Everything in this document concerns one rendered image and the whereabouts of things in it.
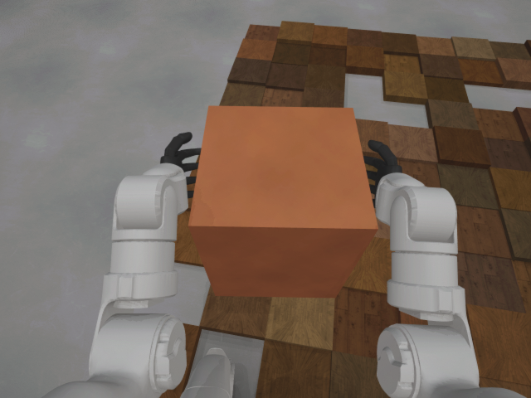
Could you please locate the right robot hand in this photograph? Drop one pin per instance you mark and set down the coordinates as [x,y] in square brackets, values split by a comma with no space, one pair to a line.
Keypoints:
[384,168]

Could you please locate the right robot upper arm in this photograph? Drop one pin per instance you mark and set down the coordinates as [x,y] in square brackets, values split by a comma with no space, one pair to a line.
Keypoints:
[430,361]

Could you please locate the left robot upper arm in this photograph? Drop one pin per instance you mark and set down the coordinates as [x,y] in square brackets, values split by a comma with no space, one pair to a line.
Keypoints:
[136,355]

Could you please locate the robot right forearm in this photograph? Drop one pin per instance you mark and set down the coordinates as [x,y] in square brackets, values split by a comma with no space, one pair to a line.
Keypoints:
[423,227]

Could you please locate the left robot thigh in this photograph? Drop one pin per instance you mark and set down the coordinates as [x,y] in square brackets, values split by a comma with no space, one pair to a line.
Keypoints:
[213,377]

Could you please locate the left robot hand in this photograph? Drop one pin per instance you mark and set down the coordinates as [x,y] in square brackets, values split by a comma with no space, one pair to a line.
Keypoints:
[173,156]

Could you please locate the robot left shin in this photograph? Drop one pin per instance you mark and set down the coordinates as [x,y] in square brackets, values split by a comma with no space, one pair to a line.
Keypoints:
[217,351]

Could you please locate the carton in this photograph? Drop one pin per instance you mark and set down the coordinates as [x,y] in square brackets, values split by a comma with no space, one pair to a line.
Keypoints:
[282,205]

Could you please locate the robot left forearm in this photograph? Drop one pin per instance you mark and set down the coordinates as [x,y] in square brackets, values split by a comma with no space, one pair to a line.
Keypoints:
[146,210]

